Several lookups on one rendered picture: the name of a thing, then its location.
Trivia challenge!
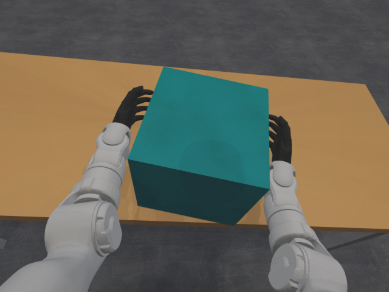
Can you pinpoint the left robot forearm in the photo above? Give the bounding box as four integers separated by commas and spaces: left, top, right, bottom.
44, 122, 131, 251

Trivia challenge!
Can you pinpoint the carton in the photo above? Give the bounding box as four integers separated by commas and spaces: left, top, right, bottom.
128, 67, 270, 226

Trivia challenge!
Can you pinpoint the robot right hand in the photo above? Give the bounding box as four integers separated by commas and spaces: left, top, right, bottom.
269, 114, 292, 164

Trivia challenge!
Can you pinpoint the left robot upper arm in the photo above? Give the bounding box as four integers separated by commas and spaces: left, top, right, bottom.
0, 200, 122, 292

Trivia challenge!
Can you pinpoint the right robot upper arm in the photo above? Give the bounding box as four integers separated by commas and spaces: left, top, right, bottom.
268, 243, 347, 292

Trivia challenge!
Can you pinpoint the right robot forearm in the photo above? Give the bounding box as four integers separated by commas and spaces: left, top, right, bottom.
263, 161, 348, 288

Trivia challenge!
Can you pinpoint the robot left hand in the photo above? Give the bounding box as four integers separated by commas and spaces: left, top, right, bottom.
112, 86, 154, 129

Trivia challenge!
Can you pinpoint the table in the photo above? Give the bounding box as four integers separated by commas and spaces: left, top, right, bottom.
0, 52, 389, 251

